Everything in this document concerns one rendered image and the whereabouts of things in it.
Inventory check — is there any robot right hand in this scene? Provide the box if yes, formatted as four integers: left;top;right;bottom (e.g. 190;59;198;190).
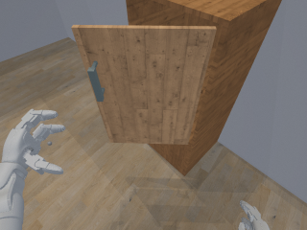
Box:
238;200;270;230

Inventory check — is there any robot left hand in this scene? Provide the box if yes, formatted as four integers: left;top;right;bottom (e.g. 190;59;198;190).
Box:
1;109;66;175

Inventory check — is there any cupboard door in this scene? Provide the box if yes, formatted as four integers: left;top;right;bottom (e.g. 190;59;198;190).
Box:
71;25;217;145

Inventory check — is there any left robot forearm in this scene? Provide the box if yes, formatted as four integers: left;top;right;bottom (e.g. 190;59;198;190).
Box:
0;161;28;230

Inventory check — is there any handle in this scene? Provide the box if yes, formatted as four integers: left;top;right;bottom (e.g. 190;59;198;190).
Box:
87;60;105;102

